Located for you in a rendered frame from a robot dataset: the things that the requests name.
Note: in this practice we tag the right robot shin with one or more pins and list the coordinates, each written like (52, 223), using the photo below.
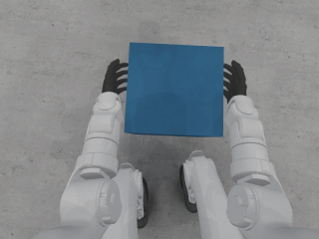
(197, 153)

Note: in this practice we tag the carton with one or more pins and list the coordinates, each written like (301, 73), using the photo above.
(175, 90)

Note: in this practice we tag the left robot upper arm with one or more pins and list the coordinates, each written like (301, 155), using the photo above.
(88, 208)

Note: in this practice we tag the right robot hand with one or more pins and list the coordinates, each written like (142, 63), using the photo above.
(237, 81)

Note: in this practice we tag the robot left forearm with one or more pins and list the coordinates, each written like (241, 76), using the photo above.
(99, 155)

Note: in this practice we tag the robot shin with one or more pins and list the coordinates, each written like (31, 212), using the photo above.
(197, 153)
(140, 205)

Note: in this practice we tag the left robot shin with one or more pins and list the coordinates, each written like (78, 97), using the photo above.
(140, 205)

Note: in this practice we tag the robot right forearm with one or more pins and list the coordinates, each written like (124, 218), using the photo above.
(250, 162)

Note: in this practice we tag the left robot hand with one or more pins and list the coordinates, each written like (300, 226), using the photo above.
(111, 81)

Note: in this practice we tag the right robot upper arm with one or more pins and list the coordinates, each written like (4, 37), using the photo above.
(261, 212)

